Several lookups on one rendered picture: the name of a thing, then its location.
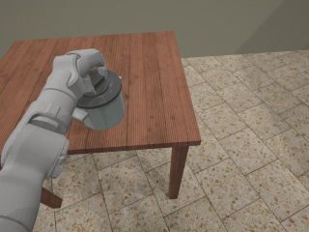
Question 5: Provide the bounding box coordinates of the left robot forearm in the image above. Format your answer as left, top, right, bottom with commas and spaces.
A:
0, 51, 90, 167

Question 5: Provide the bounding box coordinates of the lid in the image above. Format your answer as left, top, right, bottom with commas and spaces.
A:
76, 69, 122, 109

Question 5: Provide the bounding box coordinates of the knob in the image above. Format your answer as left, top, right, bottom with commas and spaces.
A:
89, 71, 105, 89

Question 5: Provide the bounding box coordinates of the left robot upper arm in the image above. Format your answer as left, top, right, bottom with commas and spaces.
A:
0, 123, 70, 232

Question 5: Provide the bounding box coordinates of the pot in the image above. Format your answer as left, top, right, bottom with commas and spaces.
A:
71, 76, 126, 131

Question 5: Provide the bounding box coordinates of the robot left hand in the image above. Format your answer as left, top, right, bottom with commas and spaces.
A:
70, 48, 108, 97

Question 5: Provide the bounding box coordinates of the table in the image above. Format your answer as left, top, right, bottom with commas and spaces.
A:
0, 30, 202, 209

